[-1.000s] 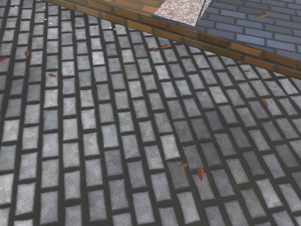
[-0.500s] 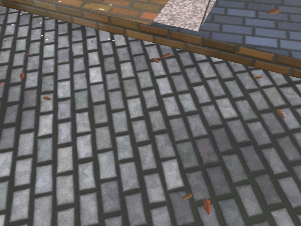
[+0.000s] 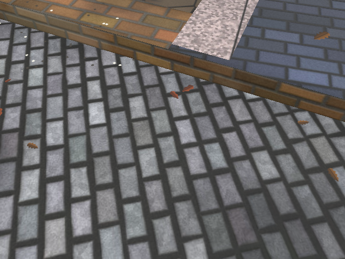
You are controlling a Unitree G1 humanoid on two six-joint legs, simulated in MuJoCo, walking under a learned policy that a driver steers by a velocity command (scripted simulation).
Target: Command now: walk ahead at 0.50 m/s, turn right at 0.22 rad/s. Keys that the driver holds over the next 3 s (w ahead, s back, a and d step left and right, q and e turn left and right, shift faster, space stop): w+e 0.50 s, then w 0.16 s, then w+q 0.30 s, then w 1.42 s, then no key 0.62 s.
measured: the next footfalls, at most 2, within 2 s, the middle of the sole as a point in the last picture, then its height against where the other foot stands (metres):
right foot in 0.38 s outside the picture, level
left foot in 0.92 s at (192, 195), level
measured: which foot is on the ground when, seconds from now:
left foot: down 0.00-0.40, up 0.42-0.90, down 0.92-1.00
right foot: up 0.00-0.36, down 0.38-0.94, up 0.96-1.00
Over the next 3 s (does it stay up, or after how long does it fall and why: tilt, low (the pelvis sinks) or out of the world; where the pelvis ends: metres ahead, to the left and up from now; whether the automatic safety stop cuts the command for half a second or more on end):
stays up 1.50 -0.34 0.14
